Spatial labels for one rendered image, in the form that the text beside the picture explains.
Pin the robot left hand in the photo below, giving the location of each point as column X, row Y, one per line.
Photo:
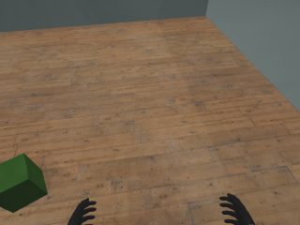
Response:
column 77, row 217

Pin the robot right hand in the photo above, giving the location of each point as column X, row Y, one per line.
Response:
column 239, row 211

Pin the carton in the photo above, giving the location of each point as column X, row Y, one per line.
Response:
column 21, row 183

